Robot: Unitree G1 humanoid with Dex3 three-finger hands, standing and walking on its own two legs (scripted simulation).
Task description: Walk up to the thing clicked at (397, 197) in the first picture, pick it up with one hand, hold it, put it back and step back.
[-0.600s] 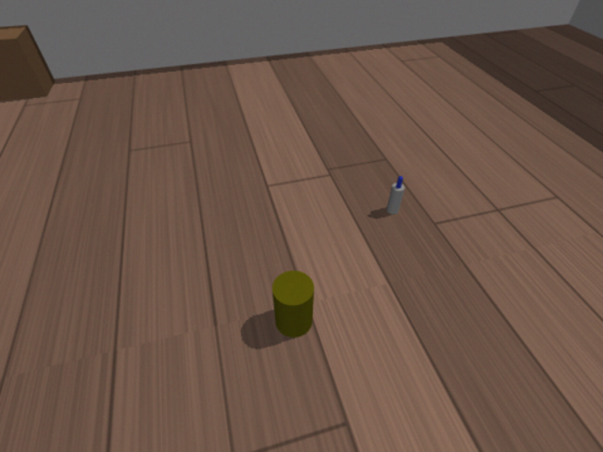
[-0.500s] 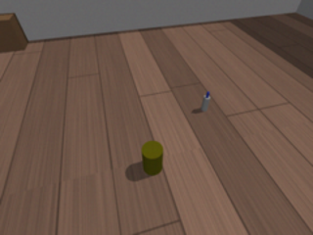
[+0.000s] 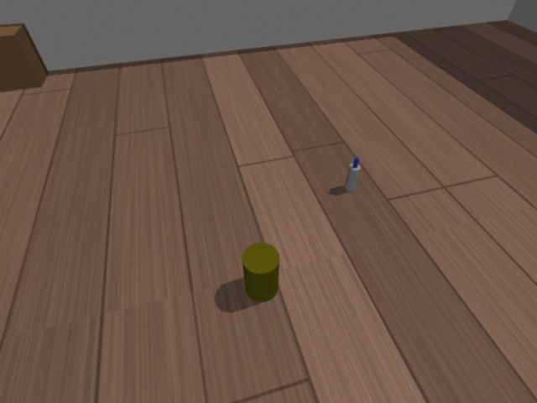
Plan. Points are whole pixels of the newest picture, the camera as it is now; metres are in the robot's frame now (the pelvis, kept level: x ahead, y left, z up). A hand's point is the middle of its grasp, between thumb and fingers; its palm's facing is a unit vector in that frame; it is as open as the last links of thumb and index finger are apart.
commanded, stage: stand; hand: left
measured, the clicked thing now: (353, 173) +1.38 -0.41 -0.68
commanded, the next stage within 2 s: walk up in 0.52 s
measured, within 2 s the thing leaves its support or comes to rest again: neither
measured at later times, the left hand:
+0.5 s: hand out of the picture +0.07 +0.25 -0.16, palm faces -0.03 -0.94 -0.33, open 7.4 cm
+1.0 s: hand (189, 378) +0.23 +0.16 -0.15, palm faces -0.19 -0.91 -0.38, open 7.4 cm
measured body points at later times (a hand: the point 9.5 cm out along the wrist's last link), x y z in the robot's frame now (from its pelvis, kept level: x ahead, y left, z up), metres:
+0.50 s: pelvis +0.00 +0.00 +0.00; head +0.02 +0.00 +0.45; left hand +0.07 +0.30 -0.13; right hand +0.08 -0.30 -0.13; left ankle +0.00 +0.12 -0.75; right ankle -0.01 -0.12 -0.75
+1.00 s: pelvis +0.12 -0.11 -0.02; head +0.12 -0.12 +0.43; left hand +0.23 +0.20 -0.12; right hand +0.13 -0.45 -0.14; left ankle +0.13 +0.02 -0.69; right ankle +0.12 -0.23 -0.75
